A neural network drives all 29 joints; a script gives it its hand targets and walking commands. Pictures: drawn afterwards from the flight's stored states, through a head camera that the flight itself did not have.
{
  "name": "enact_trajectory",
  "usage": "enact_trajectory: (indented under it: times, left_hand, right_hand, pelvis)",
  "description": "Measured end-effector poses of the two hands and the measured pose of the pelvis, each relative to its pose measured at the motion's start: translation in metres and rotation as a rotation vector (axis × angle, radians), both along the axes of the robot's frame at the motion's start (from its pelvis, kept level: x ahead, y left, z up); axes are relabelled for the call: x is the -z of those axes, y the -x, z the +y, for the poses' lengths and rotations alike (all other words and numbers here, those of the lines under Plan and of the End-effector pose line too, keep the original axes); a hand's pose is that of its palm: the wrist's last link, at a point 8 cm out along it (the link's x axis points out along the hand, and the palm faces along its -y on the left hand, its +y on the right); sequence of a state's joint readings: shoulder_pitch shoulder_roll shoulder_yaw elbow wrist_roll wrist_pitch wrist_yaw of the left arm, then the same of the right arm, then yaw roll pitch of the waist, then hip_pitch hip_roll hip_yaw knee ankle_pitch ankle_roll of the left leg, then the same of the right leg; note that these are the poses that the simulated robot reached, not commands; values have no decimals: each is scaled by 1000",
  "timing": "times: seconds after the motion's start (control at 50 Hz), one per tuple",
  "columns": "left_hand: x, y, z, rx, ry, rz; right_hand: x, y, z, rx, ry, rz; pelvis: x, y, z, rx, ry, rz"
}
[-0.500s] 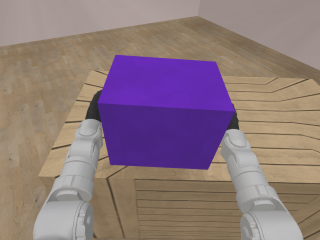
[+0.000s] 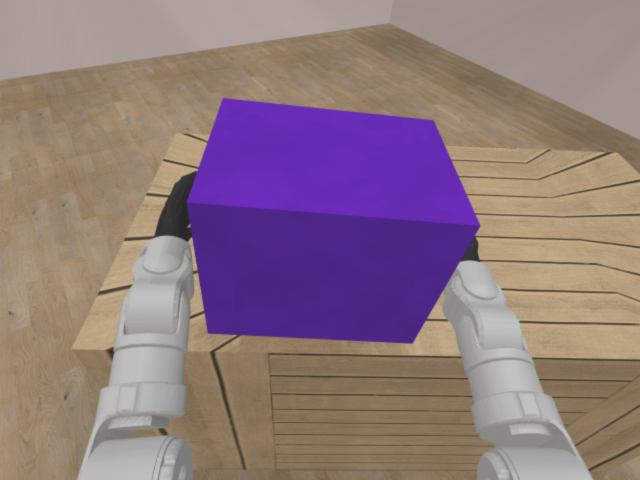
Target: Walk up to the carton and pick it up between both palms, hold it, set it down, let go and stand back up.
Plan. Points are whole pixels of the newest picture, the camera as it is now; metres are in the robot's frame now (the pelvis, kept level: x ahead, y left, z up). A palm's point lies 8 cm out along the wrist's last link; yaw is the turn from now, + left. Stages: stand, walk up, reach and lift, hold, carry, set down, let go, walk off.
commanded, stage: reach and lift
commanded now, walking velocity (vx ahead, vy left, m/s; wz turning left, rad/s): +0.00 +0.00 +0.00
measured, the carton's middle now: (321, 226) +0.38 -0.01 +0.14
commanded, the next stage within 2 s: hold in 0.76 s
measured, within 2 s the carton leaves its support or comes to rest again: neither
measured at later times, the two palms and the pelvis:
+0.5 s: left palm (162, 225) +0.36 +0.17 +0.17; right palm (457, 246) +0.35 -0.18 +0.14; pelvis +0.00 -0.01 +0.00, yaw +0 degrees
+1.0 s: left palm (165, 218) +0.36 +0.16 +0.18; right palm (469, 239) +0.34 -0.19 +0.16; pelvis +0.00 +0.00 +0.00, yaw -1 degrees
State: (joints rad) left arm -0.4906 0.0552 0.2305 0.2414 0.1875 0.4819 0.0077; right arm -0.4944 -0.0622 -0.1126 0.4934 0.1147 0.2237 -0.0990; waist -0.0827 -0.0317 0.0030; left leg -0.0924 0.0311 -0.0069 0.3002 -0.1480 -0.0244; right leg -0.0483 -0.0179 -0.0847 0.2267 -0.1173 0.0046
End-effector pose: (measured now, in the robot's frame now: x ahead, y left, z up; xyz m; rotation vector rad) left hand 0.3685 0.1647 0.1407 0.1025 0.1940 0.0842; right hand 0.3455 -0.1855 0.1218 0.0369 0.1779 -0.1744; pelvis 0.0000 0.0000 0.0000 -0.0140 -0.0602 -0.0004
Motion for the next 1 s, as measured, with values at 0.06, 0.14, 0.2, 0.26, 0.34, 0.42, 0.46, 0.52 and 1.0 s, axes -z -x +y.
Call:
enact_trajectory:
  times: [0.06, 0.14, 0.2, 0.26, 0.34, 0.42, 0.46, 0.52, 1.0]
  left_hand:
    - [-3, 0, -4, 9, -9, -5]
    - [-11, 1, -9, 9, -16, -20]
    - [-14, 2, -10, 2, -17, -12]
    - [-17, 3, -9, -3, -12, -9]
    - [-22, 6, -4, -11, -11, -24]
    - [-25, 8, 2, -21, -10, -29]
    - [-25, 9, 5, -26, -5, -25]
    - [-26, 9, 8, -27, -5, -23]
    - [-40, 13, 0, -25, -2, -48]
  right_hand:
    - [-2, 2, -4, 5, -2, -6]
    - [-6, 4, -8, 10, -10, -22]
    - [-6, 4, -10, 5, -11, -14]
    - [-7, 3, -8, -2, -10, -14]
    - [-13, 2, -4, -11, -5, -28]
    - [-19, 0, 2, -21, -3, -35]
    - [-20, -1, 5, -25, 1, -32]
    - [-21, -2, 8, -28, 2, -31]
    - [-38, 3, -1, -20, -13, -63]
  pelvis:
    - [0, 1, 0, 4, 0, 2]
    - [0, 1, -1, 13, -1, -2]
    - [0, 2, -2, 16, -3, -10]
    - [0, 3, -4, 17, -4, -14]
    - [0, 3, -6, 11, -4, -20]
    - [0, 3, -7, 4, -4, -33]
    - [0, 4, -8, 0, -4, -36]
    - [0, 4, -7, -6, -4, -37]
    - [1, 5, -5, 9, -1, -51]
